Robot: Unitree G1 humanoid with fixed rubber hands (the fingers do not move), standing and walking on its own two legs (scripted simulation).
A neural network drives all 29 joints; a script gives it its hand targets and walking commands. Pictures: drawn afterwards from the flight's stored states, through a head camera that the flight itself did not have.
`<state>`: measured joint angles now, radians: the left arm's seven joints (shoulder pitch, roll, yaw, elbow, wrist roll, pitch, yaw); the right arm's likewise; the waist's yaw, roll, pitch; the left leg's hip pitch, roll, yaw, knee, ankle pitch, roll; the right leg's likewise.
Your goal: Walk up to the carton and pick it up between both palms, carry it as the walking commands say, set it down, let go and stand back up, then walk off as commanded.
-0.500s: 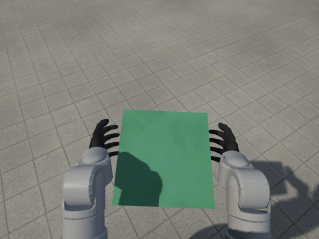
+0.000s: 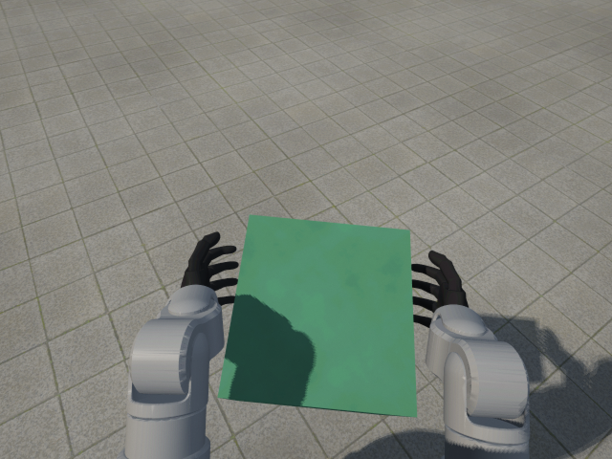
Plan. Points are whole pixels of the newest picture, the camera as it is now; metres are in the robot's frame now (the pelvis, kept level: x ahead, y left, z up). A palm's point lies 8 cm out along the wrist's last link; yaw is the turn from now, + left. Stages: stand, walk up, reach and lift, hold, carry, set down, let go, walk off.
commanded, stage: carry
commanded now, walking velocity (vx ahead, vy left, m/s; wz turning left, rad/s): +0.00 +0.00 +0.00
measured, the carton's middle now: (318, 321) +0.30 -0.01 +0.01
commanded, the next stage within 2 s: none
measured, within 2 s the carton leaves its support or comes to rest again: neither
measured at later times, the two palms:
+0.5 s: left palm (211, 248) +0.33 +0.12 +0.12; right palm (447, 263) +0.33 -0.16 +0.11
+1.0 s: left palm (248, 240) +0.36 +0.08 +0.10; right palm (468, 257) +0.35 -0.20 +0.09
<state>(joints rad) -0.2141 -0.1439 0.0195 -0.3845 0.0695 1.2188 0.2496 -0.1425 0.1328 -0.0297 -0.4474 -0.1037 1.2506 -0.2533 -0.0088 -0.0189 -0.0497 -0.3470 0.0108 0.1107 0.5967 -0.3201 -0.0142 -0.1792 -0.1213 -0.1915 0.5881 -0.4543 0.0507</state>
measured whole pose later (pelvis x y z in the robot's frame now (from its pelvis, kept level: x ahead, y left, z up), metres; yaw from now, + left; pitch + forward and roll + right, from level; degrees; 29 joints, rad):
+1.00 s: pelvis +0.10 -0.05 +0.00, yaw -1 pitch +3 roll +1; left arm -0.16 -0.14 0.06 -0.34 0.08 1.22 0.24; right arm -0.13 0.13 0.01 -0.35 -0.11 1.24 -0.23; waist 0.00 0.00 -0.12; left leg -0.19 0.09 0.14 0.58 -0.43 -0.06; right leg -0.19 -0.02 -0.16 0.60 -0.47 -0.05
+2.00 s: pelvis +0.45 -0.24 +0.01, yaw +0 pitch +4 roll +1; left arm -0.22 -0.15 0.05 -0.44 0.05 1.22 0.25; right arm -0.17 0.14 -0.03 -0.45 -0.10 1.24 -0.26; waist 0.01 -0.04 0.01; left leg -0.45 0.03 0.17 0.49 -0.16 0.01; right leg -0.04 0.04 -0.21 0.31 -0.35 -0.10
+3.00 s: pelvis +0.94 -0.49 +0.02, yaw -3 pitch +3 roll +0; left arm -0.22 -0.14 0.09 -0.41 0.06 1.21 0.24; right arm -0.15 0.13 0.01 -0.45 -0.08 1.25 -0.25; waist -0.03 0.01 0.03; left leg -0.13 0.15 0.14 0.38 -0.28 -0.11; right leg -0.38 -0.08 -0.11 0.42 -0.15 0.00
